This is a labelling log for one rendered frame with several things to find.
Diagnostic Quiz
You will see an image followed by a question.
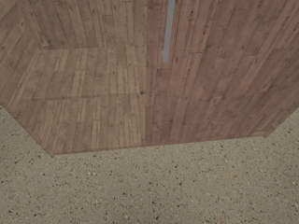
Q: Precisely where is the handle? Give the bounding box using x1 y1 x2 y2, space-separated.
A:
162 0 176 63

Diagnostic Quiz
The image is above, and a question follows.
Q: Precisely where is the wardrobe door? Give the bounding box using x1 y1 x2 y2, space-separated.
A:
255 84 299 133
145 0 299 147

